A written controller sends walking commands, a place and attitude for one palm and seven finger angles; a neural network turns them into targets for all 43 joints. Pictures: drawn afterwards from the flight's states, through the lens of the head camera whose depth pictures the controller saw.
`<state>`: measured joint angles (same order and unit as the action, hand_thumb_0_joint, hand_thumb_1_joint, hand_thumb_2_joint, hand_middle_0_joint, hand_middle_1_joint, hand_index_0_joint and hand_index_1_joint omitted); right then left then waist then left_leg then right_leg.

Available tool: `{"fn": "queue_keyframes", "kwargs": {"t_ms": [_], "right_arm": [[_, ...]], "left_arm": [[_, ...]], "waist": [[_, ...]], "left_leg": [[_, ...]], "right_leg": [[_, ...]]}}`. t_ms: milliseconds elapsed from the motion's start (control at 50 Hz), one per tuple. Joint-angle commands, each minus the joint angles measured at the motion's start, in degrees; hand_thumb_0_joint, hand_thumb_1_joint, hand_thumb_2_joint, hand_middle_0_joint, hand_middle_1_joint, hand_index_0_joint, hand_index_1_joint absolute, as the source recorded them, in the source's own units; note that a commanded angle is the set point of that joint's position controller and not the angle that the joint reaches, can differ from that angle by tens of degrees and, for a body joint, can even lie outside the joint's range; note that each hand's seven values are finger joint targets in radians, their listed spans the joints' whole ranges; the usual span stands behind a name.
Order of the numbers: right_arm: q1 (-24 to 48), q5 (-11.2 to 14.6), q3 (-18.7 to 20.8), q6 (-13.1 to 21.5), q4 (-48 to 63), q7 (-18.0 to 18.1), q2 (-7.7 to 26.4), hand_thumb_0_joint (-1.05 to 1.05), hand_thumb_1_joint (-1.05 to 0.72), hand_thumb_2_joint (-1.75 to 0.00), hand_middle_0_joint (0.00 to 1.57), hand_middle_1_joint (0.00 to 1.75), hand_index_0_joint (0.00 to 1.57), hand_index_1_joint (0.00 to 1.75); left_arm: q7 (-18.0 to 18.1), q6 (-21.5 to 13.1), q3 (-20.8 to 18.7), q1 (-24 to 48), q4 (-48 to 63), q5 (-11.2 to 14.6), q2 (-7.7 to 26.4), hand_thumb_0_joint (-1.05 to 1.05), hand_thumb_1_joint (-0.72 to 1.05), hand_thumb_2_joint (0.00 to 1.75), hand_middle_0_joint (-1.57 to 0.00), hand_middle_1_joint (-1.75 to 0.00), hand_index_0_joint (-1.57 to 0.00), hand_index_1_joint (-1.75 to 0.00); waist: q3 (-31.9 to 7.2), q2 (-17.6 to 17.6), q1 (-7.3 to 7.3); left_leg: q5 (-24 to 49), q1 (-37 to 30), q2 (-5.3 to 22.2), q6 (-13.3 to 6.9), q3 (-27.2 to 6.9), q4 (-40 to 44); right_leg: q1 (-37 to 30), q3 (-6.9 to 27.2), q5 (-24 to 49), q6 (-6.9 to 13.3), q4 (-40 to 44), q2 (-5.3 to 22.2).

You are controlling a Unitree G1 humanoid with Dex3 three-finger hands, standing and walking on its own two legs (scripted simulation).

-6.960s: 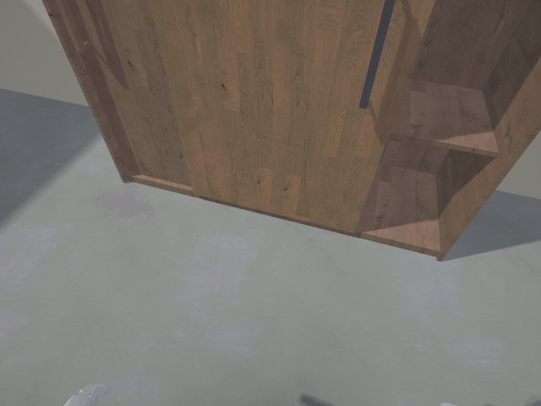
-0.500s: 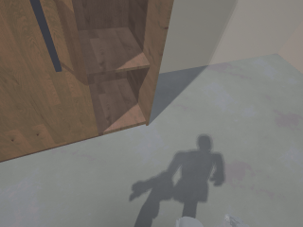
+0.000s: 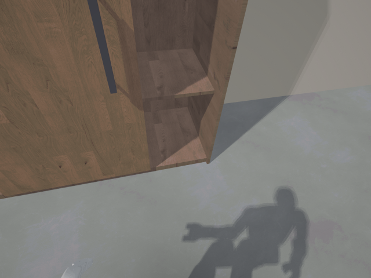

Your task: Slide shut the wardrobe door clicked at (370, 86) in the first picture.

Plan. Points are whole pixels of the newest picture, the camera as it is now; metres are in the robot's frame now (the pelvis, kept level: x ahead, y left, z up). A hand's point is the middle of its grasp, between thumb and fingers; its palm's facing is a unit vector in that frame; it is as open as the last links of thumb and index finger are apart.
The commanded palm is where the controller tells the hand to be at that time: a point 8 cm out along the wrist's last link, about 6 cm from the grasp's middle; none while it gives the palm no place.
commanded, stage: turn to face it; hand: left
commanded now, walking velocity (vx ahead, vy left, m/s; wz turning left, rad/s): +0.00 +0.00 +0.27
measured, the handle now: (103, 46) +0.78 +0.26 +0.10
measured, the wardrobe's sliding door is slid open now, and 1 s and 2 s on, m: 0.37 0.37 0.37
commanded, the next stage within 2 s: take the last steps up to it in 0.26 s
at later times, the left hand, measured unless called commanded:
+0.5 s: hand out of the picture -0.05 +0.13 -0.16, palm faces +0.25 -0.94 -0.24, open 7.4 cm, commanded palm none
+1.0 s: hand out of the picture +0.03 +0.21 -0.18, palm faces +0.22 -0.96 -0.16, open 7.4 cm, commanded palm none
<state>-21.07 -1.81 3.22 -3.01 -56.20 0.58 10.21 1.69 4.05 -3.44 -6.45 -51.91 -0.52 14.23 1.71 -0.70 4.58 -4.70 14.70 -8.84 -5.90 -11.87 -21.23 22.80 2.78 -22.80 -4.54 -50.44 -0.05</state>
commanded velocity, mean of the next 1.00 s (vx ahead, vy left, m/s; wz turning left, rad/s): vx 0.20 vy -0.03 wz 0.05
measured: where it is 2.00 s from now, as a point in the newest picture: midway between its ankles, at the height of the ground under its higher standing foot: (176, 263)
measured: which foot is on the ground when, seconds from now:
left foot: down 0.00-0.20, up 0.22-0.68, down 0.70-1.00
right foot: up 0.00-0.18, down 0.20-0.70, up 0.72-1.00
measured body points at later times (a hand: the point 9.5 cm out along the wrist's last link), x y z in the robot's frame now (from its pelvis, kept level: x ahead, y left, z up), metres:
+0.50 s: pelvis -0.03 -0.06 +0.00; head -0.02 -0.08 +0.45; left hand -0.06 +0.18 -0.14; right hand +0.05 -0.31 -0.16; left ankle -0.09 +0.11 -0.67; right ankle -0.04 -0.16 -0.75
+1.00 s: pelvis +0.05 +0.02 +0.00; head +0.05 +0.04 +0.44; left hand +0.01 +0.26 -0.17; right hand +0.08 -0.22 -0.15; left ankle -0.05 +0.10 -0.75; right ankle +0.14 -0.10 -0.67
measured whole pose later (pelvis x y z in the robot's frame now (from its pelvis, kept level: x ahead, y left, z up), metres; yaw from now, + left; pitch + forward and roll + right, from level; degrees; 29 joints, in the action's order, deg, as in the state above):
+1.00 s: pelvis +0.05 +0.02 +0.00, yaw +9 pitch -3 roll +0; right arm -19.8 -1.3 2.0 3.5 -61.3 2.1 8.8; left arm -1.0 0.7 -3.4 -16.2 -61.6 -1.4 12.0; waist 2.3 3.1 -1.4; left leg -18.2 -2.9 0.5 -1.0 7.8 -18.0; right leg 33.5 -3.6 -11.9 -1.8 -60.6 5.6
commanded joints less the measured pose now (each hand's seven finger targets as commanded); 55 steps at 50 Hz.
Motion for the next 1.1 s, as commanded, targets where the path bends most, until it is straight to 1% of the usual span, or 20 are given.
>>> {"fn": "queue_keyframes", "kwargs": {"t_ms": [0, 100, 140, 180, 200, 220, 260, 300, 380, 520, 580, 620, 640, 660, 680, 700, 760, 840, 980, 1080], "right_arm": [[0.1, 0.1, 2.9, 0.9, 3.8, 0.7, 11.7, 0.00, -0.90, -0.90, 0.20, 0.30, 0.20, 0.30], [2.5, 0.4, 2.8, 0.4, 3.8, 0.0, 11.4, 0.00, -0.90, -0.90, 0.20, 0.30, 0.20, 0.30], [3.0, 0.9, 2.7, 0.3, 3.5, -0.4, 9.8, 0.00, -0.90, -0.90, 0.20, 0.30, 0.20, 0.30], [2.4, 1.3, 2.3, 0.6, 5.5, -0.1, 6.1, 0.00, -0.90, -0.90, 0.20, 0.30, 0.20, 0.30], [3.3, 0.4, 3.2, 0.4, 5.4, 0.0, 9.1, 0.00, -0.90, -0.90, 0.20, 0.30, 0.20, 0.30], [2.5, 0.3, 3.4, -0.4, 4.9, -0.3, 8.9, 0.00, -0.90, -0.90, 0.20, 0.30, 0.20, 0.30], [1.9, 0.2, 3.2, -1.0, 3.0, -0.7, 8.3, 0.00, -0.90, -0.90, 0.20, 0.30, 0.20, 0.30], [2.5, 0.4, 2.8, -0.6, 2.9, -0.8, 7.2, 0.00, -0.90, -0.90, 0.20, 0.30, 0.20, 0.30], [7.6, 0.1, 1.9, 0.0, 3.4, -0.8, 6.6, 0.00, -0.90, -0.90, 0.20, 0.30, 0.20, 0.30], [15.1, 0.2, 0.7, 2.2, 4.3, -1.7, 5.0, 0.00, -0.90, -0.90, 0.20, 0.30, 0.20, 0.30], [14.0, 0.7, -0.1, 3.4, 3.4, -1.5, 3.1, 0.00, -0.90, -0.90, 0.20, 0.30, 0.20, 0.30], [8.9, 0.9, -0.4, 4.2, 1.0, -1.1, 2.7, 0.00, -0.90, -0.90, 0.20, 0.30, 0.20, 0.30], [5.5, 1.0, -0.3, 4.9, -0.6, -0.7, 3.8, 0.00, -0.90, -0.90, 0.20, 0.30, 0.20, 0.30], [0.8, 0.9, 0.6, 5.5, -2.2, 0.0, 7.6, 0.00, -0.90, -0.90, 0.20, 0.30, 0.20, 0.30], [-5.1, 0.5, 2.1, 5.6, -3.6, 0.4, 13.1, 0.00, -0.90, -0.90, 0.20, 0.30, 0.20, 0.30], [-7.3, 0.4, 2.3, 4.9, -4.0, 0.6, 14.5, 0.00, -0.90, -0.90, 0.20, 0.30, 0.20, 0.30], [-0.8, 0.4, 0.4, 5.5, -3.3, 1.1, 7.9, 0.00, -0.90, -0.90, 0.20, 0.30, 0.20, 0.30], [-1.0, 0.7, 0.2, 7.1, -3.0, 1.5, 4.0, 0.00, -0.90, -0.90, 0.20, 0.30, 0.20, 0.30], [-3.9, 0.5, 0.2, 7.4, -4.7, 1.8, 5.7, 0.00, -0.90, -0.90, 0.20, 0.30, 0.20, 0.30], [-4.3, 0.1, 0.7, 6.8, -6.3, 1.7, 8.0, 0.00, -0.90, -0.90, 0.20, 0.30, 0.20, 0.30]], "left_arm": [[0.7, -1.7, -0.9, -0.4, 4.6, 0.2, 4.2, 0.00, 0.90, 0.90, -0.20, -0.30, -0.20, -0.30], [1.0, -2.1, -0.9, -6.8, 2.6, 0.6, 4.1, 0.00, 0.90, 0.90, -0.20, -0.30, -0.20, -0.30], [1.3, -2.9, -1.2, -9.8, 1.5, 0.5, 5.5, 0.00, 0.90, 0.90, -0.20, -0.30, -0.20, -0.30], [1.6, -3.3, -2.5, -8.7, 3.1, -0.9, 11.3, 0.00, 0.90, 0.90, -0.20, -0.30, -0.20, -0.30], [1.7, -2.9, -1.8, -4.6, 4.6, -0.5, 10.8, 0.00, 0.90, 0.90, -0.20, -0.30, -0.20, -0.30], [1.8, -3.1, -1.7, -0.4, 5.3, -0.4, 8.6, 0.00, 0.90, 0.90, -0.20, -0.30, -0.20, -0.30], [1.1, -3.8, -0.9, 0.7, 4.5, 0.0, 5.8, 0.00, 0.90, 0.90, -0.20, -0.30, -0.20, -0.30], [0.8, -4.6, -0.6, -3.5, 3.0, -0.1, 4.8, 0.00, 0.90, 0.90, -0.20, -0.30, -0.20, -0.30], [0.6, -5.6, -0.4, -13.4, -1.0, -0.5, 4.6, 0.00, 0.90, 0.90, -0.20, -0.30, -0.20, -0.30], [-0.4, -7.0, -0.1, -22.4, -6.3, -1.6, 4.5, 0.00, 0.90, 0.90, -0.20, -0.30, -0.20, -0.30], [-0.5, -6.8, -0.2, -22.0, -7.8, -1.7, 4.4, 0.00, 0.90, 0.90, -0.20, -0.30, -0.20, -0.30], [-0.6, -6.6, -0.2, -20.2, -8.7, -1.0, 3.9, 0.00, 0.90, 0.90, -0.20, -0.30, -0.20, -0.30], [-0.7, -6.4, 0.1, -19.1, -8.8, -0.5, 2.9, 0.00, 0.90, 0.90, -0.20, -0.30, -0.20, -0.30], [-0.9, -6.2, 0.7, -19.3, -8.4, -0.1, 0.3, 0.00, 0.90, 0.90, -0.20, -0.30, -0.20, -0.30], [-1.3, -6.3, 1.4, -18.1, -7.1, -0.2, -2.7, 0.00, 0.90, 0.90, -0.20, -0.30, -0.20, -0.30], [-1.1, -6.2, 1.2, -14.3, -5.7, -0.8, -1.3, 0.00, 0.90, 0.90, -0.20, -0.30, -0.20, -0.30], [-1.9, -5.5, 0.3, -11.6, -7.4, -1.2, -1.1, 0.00, 0.90, 0.90, -0.20, -0.30, -0.20, -0.30], [-2.5, -4.8, -0.1, -15.8, -9.2, -1.0, -2.9, 0.00, 0.90, 0.90, -0.20, -0.30, -0.20, -0.30], [-3.2, -4.2, 0.1, -4.7, -4.5, -0.7, -2.0, 0.00, 0.90, 0.90, -0.20, -0.30, -0.20, -0.30], [-3.4, -5.0, 0.0, -1.1, -2.9, -0.2, -1.3, 0.00, 0.90, 0.90, -0.20, -0.30, -0.20, -0.30]], "waist": [[-3.8, -6.4, -1.92], [-3.0, -8.6, -4.12], [-3.0, -5.3, -5.12], [-1.4, 15.0, -5.28], [0.7, 9.1, -3.88], [1.4, 6.4, -1.62], [4.5, 6.6, -0.65], [3.9, 6.3, -1.95], [2.0, 7.7, -6.07], [3.2, 12.1, -9.40], [2.3, 12.6, -8.61], [0.6, 10.7, -5.82], [-0.6, 7.0, -4.20], [-3.1, -2.7, -1.91], [-4.3, -15.1, 0.54], [-1.1, -11.6, 1.52], [9.9, -8.5, -1.18], [7.5, -6.8, -4.38], [8.9, -7.4, -3.57], [7.8, -7.4, -3.76]], "left_leg": [[-7.4, -4.9, 17.5, -3.9, -22.5, 7.1], [-11.5, 4.0, 14.5, -1.1, -19.1, 7.5], [-15.1, 10.3, 11.7, 2.3, -14.2, 3.9], [-22.9, 21.7, 1.3, 7.4, 3.7, -22.4], [-24.2, 17.4, 3.0, 6.9, 3.0, -32.9], [-21.7, 14.4, 3.8, 6.9, 3.3, -39.2], [-16.2, 13.9, 5.9, 7.5, 5.8, -46.2], [-13.8, 16.7, 6.7, 8.3, 7.0, -47.8], [-14.9, 19.5, 9.1, 9.4, 8.3, -42.5], [-19.3, 16.4, 11.2, 8.1, 14.1, -25.6], [-19.8, 7.8, 10.0, 6.8, 16.5, -15.2], [-12.8, -4.5, 8.5, 6.7, 19.4, -4.8], [-9.7, -12.5, 9.2, 6.4, 18.8, 0.2], [-11.1, -23.6, 16.7, 4.3, 10.2, 2.0], [-12.0, -28.1, 30.6, -0.7, -6.1, 6.4], [-12.5, -24.4, 34.3, -4.4, -9.5, 8.7], [-9.0, -11.3, 29.6, -3.3, -1.4, 11.5], [10.0, -10.5, 24.4, -1.3, 9.9, 10.2], [17.5, -15.5, 25.5, -2.4, 12.5, 8.9], [25.1, -14.0, 26.4, -1.6, 14.3, 4.5]], "right_leg": [[0.2, 0.7, -1.5, 1.6, 4.2, -0.8], [-13.7, -1.1, 3.3, 3.0, 18.8, -2.6], [-23.7, 0.5, 8.8, 4.3, 31.4, 0.3], [-22.6, 23.5, -4.1, 12.9, 41.2, 23.1], [-10.3, 20.3, -0.5, 15.0, 41.6, 25.5], [-4.7, 16.5, -0.4, 14.8, 41.7, 22.6], [-2.4, 8.6, 5.3, 12.6, 39.7, 16.0], [-8.0, 4.5, 14.3, 11.6, 36.6, 14.4], [-17.8, 6.1, 17.7, 12.2, 35.4, 16.1], [-21.6, 7.6, 10.2, 12.9, 38.1, 17.1], [-18.3, 5.2, 13.3, 12.9, 36.4, 16.1], [-12.6, 1.0, 11.0, 10.3, 32.3, 12.8], [-7.8, -1.3, 9.1, 8.5, 28.3, 10.8], [1.5, -4.3, 5.3, 6.4, 18.7, 7.5], [12.1, -10.3, -7.2, 3.7, 5.0, 3.0], [15.5, -7.4, -10.8, 4.4, -3.6, 3.5], [15.7, -4.1, -1.3, 4.5, -12.5, 7.2], [13.2, -5.3, 7.8, 3.0, -14.6, 6.3], [17.8, -6.2, 12.8, 3.4, -2.8, 7.2], [5.2, -9.1, 10.3, 6.0, 11.2, 4.5]]}}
